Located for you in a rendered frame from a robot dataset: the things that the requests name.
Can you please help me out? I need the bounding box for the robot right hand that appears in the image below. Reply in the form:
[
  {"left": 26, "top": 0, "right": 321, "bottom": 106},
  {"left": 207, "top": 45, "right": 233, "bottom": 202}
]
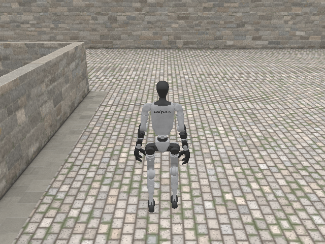
[{"left": 178, "top": 150, "right": 190, "bottom": 164}]

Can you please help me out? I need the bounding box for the robot right shin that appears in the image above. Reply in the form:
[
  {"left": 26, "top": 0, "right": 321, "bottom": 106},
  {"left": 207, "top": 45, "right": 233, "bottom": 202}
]
[{"left": 171, "top": 167, "right": 178, "bottom": 201}]

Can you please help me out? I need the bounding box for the robot left upper arm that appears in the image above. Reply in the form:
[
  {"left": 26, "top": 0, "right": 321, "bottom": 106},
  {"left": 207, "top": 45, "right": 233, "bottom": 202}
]
[{"left": 140, "top": 103, "right": 152, "bottom": 131}]

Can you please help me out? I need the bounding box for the humanoid robot head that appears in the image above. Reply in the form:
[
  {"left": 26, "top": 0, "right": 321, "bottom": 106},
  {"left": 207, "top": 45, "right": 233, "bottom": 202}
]
[{"left": 154, "top": 81, "right": 171, "bottom": 106}]

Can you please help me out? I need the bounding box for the robot right upper arm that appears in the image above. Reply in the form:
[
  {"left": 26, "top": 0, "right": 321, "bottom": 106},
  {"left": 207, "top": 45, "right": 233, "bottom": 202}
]
[{"left": 173, "top": 103, "right": 185, "bottom": 132}]

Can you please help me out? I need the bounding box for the left robot forearm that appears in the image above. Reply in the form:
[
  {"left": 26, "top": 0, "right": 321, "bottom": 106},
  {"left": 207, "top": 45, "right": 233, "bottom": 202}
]
[{"left": 135, "top": 124, "right": 145, "bottom": 149}]

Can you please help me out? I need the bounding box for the robot left hand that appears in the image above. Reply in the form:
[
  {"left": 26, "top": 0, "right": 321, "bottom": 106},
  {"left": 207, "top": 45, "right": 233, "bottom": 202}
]
[{"left": 134, "top": 147, "right": 146, "bottom": 162}]

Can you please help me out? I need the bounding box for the right robot forearm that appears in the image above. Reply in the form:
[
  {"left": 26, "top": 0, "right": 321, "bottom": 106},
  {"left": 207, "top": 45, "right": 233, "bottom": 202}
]
[{"left": 179, "top": 124, "right": 189, "bottom": 151}]

